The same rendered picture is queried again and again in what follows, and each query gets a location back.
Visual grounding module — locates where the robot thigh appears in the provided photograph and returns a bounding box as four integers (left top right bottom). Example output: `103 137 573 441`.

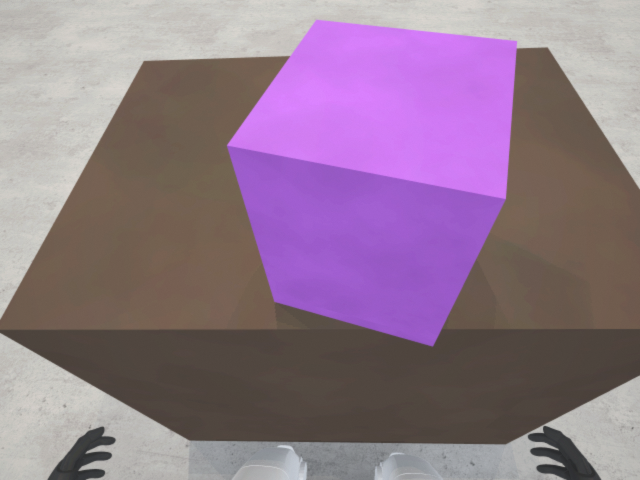
232 447 307 480
375 454 443 480

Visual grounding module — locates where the right robot thigh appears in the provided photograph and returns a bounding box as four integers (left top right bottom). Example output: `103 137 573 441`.
375 454 443 480

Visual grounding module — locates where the right robot hand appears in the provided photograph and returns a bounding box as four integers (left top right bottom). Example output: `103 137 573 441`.
528 426 601 480

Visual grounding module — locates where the left robot hand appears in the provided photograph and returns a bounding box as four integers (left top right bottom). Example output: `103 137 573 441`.
47 427 116 480

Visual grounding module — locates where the pedestal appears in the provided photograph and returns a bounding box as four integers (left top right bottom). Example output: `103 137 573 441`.
0 47 640 444

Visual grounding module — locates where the left robot thigh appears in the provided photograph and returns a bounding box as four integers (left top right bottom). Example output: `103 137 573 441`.
232 447 307 480

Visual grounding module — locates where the carton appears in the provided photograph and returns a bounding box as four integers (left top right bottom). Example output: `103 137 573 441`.
227 20 517 347

